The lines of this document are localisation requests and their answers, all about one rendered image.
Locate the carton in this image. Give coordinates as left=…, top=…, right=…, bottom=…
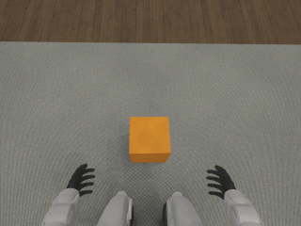
left=129, top=117, right=171, bottom=163

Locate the robot right forearm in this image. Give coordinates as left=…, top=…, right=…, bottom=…
left=224, top=189, right=264, bottom=226

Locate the robot right hand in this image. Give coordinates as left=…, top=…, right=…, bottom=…
left=206, top=165, right=236, bottom=200

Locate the robot right thigh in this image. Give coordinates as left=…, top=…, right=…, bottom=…
left=166, top=196, right=205, bottom=226

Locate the left robot shin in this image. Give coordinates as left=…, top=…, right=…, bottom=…
left=117, top=191, right=131, bottom=226

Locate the robot left hand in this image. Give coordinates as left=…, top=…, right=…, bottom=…
left=66, top=163, right=95, bottom=197

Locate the robot left forearm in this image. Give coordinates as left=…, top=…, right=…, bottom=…
left=40, top=188, right=80, bottom=226

